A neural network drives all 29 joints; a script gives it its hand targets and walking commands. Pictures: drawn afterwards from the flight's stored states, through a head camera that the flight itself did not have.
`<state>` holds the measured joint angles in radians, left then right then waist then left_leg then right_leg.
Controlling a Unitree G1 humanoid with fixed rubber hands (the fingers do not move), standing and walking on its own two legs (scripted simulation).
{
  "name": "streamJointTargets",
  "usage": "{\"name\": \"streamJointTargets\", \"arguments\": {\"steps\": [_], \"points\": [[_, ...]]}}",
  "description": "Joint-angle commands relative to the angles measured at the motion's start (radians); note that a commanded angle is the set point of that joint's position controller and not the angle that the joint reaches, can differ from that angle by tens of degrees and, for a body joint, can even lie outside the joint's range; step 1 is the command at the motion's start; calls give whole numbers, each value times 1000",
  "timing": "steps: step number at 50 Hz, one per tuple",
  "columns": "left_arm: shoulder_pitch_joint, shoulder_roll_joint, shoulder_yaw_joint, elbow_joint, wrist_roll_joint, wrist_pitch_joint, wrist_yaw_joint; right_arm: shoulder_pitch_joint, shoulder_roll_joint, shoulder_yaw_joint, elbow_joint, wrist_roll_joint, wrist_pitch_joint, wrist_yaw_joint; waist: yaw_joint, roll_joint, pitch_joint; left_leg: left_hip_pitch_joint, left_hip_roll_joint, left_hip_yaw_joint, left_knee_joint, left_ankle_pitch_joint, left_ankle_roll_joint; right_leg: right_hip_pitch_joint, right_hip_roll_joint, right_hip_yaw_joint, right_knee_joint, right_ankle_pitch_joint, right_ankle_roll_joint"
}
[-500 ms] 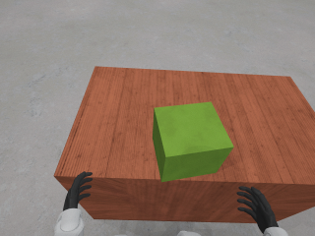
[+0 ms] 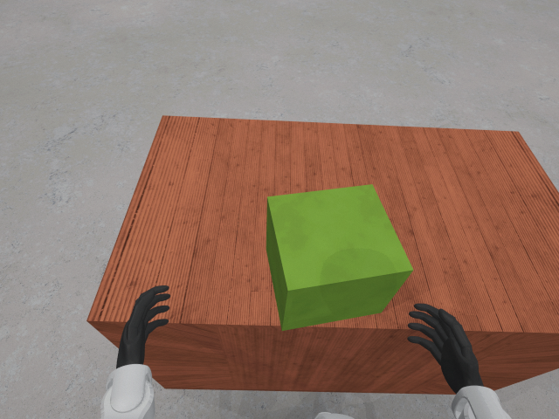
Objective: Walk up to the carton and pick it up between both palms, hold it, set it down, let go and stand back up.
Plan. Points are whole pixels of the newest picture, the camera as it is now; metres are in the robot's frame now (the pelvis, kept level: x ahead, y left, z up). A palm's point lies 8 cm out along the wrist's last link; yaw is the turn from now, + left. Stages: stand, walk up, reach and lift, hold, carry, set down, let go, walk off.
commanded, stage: reach and lift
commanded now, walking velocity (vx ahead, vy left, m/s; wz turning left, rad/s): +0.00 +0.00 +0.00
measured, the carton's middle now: (327, 257) +0.38 -0.08 -0.05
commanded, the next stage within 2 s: none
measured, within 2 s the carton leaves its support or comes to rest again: neither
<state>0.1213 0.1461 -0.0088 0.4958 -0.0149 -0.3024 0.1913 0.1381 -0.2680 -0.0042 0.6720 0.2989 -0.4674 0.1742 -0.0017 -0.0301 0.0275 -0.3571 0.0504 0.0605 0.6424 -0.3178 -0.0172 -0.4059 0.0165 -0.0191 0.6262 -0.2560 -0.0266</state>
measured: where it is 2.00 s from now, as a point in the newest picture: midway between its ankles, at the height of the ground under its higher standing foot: outside the picture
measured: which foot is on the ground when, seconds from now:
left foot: down 0.00-1.00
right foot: down 0.00-1.00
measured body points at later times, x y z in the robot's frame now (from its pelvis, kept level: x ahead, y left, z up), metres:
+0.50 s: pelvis +0.01 +0.00 +0.00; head +0.04 +0.01 +0.45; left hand +0.28 +0.20 -0.02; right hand +0.27 -0.23 -0.02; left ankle +0.01 +0.13 -0.72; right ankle +0.04 -0.10 -0.72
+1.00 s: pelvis +0.02 +0.00 +0.00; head +0.06 +0.01 +0.45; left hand +0.34 +0.19 +0.01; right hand +0.35 -0.22 +0.03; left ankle +0.01 +0.13 -0.72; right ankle +0.04 -0.10 -0.72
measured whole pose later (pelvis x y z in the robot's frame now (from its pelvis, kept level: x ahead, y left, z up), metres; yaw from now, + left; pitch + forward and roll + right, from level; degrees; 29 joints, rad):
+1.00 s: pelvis +0.02 +0.00 +0.00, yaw +0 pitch +4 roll +0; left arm -0.18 0.15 -0.02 0.46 -0.10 0.01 0.22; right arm -0.26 -0.27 0.00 0.65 0.30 -0.17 0.11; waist 0.00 -0.03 -0.01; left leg -0.36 0.05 0.06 0.60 -0.32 -0.02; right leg -0.41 0.02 -0.02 0.60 -0.26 -0.03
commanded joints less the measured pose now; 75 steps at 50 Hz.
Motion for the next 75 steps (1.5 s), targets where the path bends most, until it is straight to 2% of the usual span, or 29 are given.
{"name": "streamJointTargets", "arguments": {"steps": [1, 3, 5, 9, 11, 12, 20, 23, 26, 28, 30, 32, 33, 37, 38, 39, 42, 43, 44, 46, 48, 50, 52, 57, 58, 64, 68, 69, 75], "points": [[-193, -17, -159, -310, -172, -22, 18, -239, -180, 30, -364, 19, -32, -10, 42, 47, -296, 98, -53, -35, -213, 45, -27, 190, 22, 19, -151, 25, -48], [-308, -2, -150, -310, -184, -11, 27, -306, -160, 35, -370, 14, -6, -12, 62, 48, -307, 84, -53, -26, -229, -18, -20, 179, 11, 25, -166, -44, -48], [-322, -13, -171, -335, -183, 3, 35, -332, -180, 19, -344, 21, 14, -5, 48, 85, -314, 93, -50, -31, -235, -5, -36, 155, 18, 20, -156, -19, -53], [-346, 2, -165, -384, -182, 20, 39, -329, -172, 11, -361, 6, 47, -14, 33, 47, -363, 78, -53, -30, -230, 16, -20, 177, 16, 24, -154, 14, -45], [-421, 24, -139, -343, -177, 51, 47, -436, -179, 14, -328, 17, 78, -13, 64, 61, -351, 56, -49, -28, -240, 3, -27, 169, 17, 30, -157, -11, -42], [-409, 14, -150, -376, -182, 56, 48, -406, -169, -2, -349, 8, 78, -15, 39, 61, -360, 66, -48, -32, -237, 2, -27, 174, 14, 31, -162, -7, -46], [-507, 15, -126, -349, -204, 102, 49, -555, -184, 3, -396, 0, 112, -33, 72, 38, -439, 19, -51, -25, -231, 79, -19, 187, 23, 29, -141, 96, -33], [-481, 10, -133, -352, -208, 127, 39, -516, -191, 4, -399, -8, 129, -38, 55, 35, -456, 18, -51, -18, -217, 107, -18, 217, 20, 26, -139, 138, -23], [-602, 33, -90, -313, -190, 145, 46, -650, -197, 17, -380, 12, 141, -38, 94, 54, -469, -7, -49, -15, -215, 138, -18, 208, 24, 37, -134, 147, -24], [-550, -6, -128, -336, -209, 161, 40, -623, -208, -4, -413, 3, 147, -42, 71, -2, -473, -2, -45, -34, -224, 125, -18, 205, 34, 26, -135, 163, -25], [-578, 13, -106, -360, -199, 168, 41, -635, -213, 9, -394, 7, 155, -41, 80, 48, -503, 20, -48, -23, -216, 177, -23, 221, 32, 23, -133, 203, -25], [-584, 6, -102, -316, -215, 192, 31, -655, -218, 15, -400, 5, 167, -51, 72, -1, -518, 18, -48, -23, -218, 210, -14, 232, 32, 26, -136, 251, -24], [-574, 2, -103, -364, -204, 195, 34, -626, -227, -3, -379, -9, 170, -52, 63, 30, -503, 52, -45, -30, -222, 231, -23, 234, 35, 12, -144, 262, -24], [-675, 33, -62, -344, -206, 208, 31, -743, -221, 38, -396, 19, 184, -61, 103, 17, -553, -13, -55, -7, -198, 274, -20, 268, 29, 34, -122, 319, -16], [-637, 31, -81, -352, -206, 211, 27, -704, -227, 34, -369, 17, 187, -59, 82, 21, -538, -20, -54, -16, -200, 278, -22, 287, 24, 36, -120, 338, -16], [-754, 58, -58, -309, -208, 213, 25, -809, -208, 41, -375, 11, 202, -65, 105, 7, -548, -62, -56, -4, -209, 219, -11, 277, 15, 49, -130, 287, -6], [-680, 35, -67, -340, -221, 219, 22, -753, -225, 20, -353, 14, 213, -68, 75, 0, -534, -36, -52, -21, -221, 246, -10, 297, 19, 41, -128, 342, -10], [-758, 52, -56, -331, -225, 221, 22, -813, -208, 33, -382, 13, 218, -76, 92, 3, -599, -46, -56, -9, -213, 230, -8, 291, 17, 44, -129, 321, -5], [-716, 15, -84, -352, -218, 220, 32, -771, -236, 1, -329, 6, 217, -69, 70, 38, -595, -2, -49, -24, -209, 273, -24, 262, 28, 30, -124, 335, -16], [-768, 27, -66, -305, -229, 243, 32, -861, -228, 38, -329, 18, 236, -68, 110, 23, -564, -28, -44, -18, -216, 265, -24, 245, 26, 34, -134, 303, -13], [-778, 23, -77, -315, -224, 253, 30, -847, -234, 23, -296, 20, 247, -69, 80, 35, -581, -13, -41, -25, -214, 267, -24, 255, 27, 35, -138, 324, -19], [-884, 65, -36, -256, -237, 285, 33, -976, -237, 48, -273, 38, 273, -77, 117, 27, -596, -65, -46, -16, -211, 250, -14, 255, 16, 53, -137, 313, -13], [-818, 50, -49, -277, -220, 306, 33, -924, -261, 25, -248, 34, 277, -74, 89, 43, -615, -13, -41, -26, -203, 309, -20, 262, 27, 39, -137, 378, -21], [-970, 71, -2, -175, -214, 363, 33, -1087, -271, 29, -184, 38, 329, -89, 135, 36, -632, -50, -37, -15, -204, 304, -21, 266, 27, 48, -141, 355, -21], [-1008, 68, -15, -158, -206, 373, 29, -1109, -274, 26, -105, 33, 348, -93, 110, 68, -593, -54, -38, -17, -200, 306, -26, 223, 26, 43, -137, 345, -22], [-947, 34, 12, -188, -174, 420, 32, -1082, -309, 30, -57, 63, 369, -91, 117, 94, -664, 19, -29, -31, -171, 486, -47, 264, 43, 36, -128, 504, -35], [-1085, 67, 61, -109, -160, 438, 31, -1247, -312, 47, -4, 70, 392, -101, 151, 76, -706, -39, -40, -17, -148, 483, -51, 256, 45, 49, -121, 504, -25], [-1101, 75, 72, -124, -150, 440, 29, -1243, -315, 33, 20, 62, 397, -104, 131, 68, -700, -32, -37, -18, -148, 490, -50, 270, 47, 47, -121, 526, -33], [-1167, 80, 72, -114, -181, 398, 37, -1325, -309, 44, 1, 68, 378, -110, 144, 60, -878, -77, -46, -14, -108, 566, -56, 281, 45, 52, -83, 647, -20]]}}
